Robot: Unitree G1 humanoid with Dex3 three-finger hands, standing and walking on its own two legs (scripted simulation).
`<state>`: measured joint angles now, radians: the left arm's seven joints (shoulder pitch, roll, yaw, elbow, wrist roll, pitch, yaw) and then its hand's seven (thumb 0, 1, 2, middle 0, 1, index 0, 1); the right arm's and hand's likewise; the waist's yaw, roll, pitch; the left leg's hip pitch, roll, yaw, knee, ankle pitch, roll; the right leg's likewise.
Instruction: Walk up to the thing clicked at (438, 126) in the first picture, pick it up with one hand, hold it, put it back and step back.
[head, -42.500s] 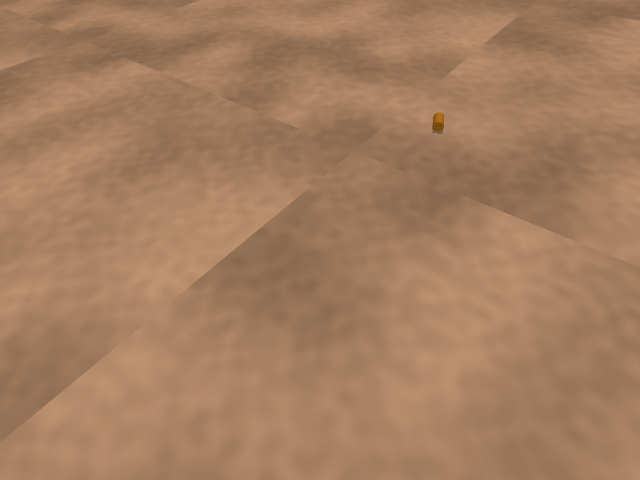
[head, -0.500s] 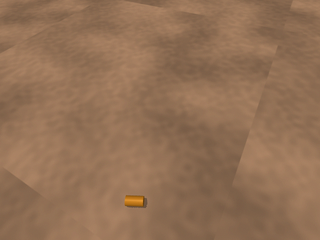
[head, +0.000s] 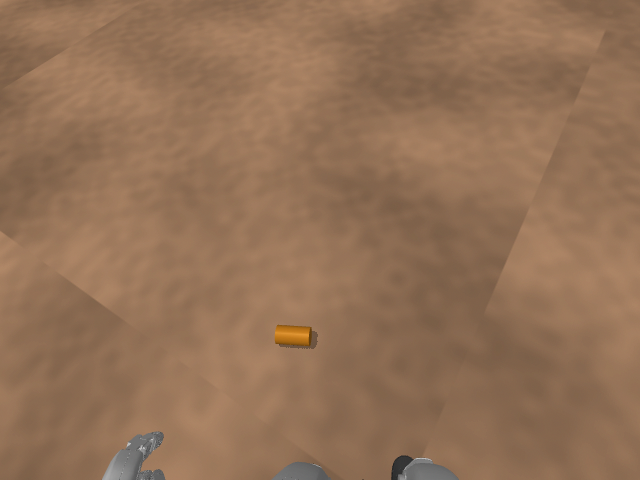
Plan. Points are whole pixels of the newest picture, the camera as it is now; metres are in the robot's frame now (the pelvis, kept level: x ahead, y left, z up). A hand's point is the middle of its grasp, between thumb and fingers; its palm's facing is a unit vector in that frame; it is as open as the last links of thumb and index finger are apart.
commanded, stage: step back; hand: left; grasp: from above
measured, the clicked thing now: (293, 335) +0.56 +0.22 -0.73
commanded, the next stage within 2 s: none
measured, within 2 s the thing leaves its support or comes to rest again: neither
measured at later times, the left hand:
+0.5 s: hand out of the picture -0.06 +0.31 -0.16, palm faces -0.07 -0.92 -0.39, open 7.4 cm
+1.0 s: hand out of the picture -0.14 +0.30 -0.15, palm faces -0.08 -0.93 -0.37, open 7.3 cm
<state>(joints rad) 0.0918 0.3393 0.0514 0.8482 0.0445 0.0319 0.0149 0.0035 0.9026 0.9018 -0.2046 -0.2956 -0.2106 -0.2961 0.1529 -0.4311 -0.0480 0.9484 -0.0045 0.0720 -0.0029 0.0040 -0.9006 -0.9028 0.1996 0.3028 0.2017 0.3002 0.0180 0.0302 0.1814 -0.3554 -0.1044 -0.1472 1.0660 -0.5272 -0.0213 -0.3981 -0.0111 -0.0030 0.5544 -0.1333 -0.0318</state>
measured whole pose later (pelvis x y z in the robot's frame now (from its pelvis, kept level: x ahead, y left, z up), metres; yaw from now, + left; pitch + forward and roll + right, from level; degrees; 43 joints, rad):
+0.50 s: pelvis -0.14 +0.03 +0.00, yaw -5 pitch -2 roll +0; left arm 0.20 0.40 0.09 0.88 0.02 0.05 0.01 0.00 0.91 0.90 -0.20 -0.29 -0.21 -0.30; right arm 0.07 -0.38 -0.04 0.83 -0.02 0.03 0.00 0.00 -0.90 -0.90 0.20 0.30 0.21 0.30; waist 0.03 -0.02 0.19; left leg -0.35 0.02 0.05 0.62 -0.24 0.03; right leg -0.26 0.03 0.09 0.75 -0.46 0.02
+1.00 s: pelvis -0.30 +0.05 +0.00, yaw -3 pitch -3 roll -1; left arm 0.11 0.40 0.08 0.79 0.03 0.09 0.02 0.00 0.91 0.90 -0.20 -0.29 -0.21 -0.30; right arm 0.19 -0.35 -0.04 0.89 -0.04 0.02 -0.01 0.01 -0.90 -0.90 0.20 0.30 0.20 0.30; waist -0.02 -0.05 0.18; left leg -0.26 -0.02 -0.04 0.61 -0.30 0.03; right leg -0.49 0.10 0.14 1.09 -0.51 -0.01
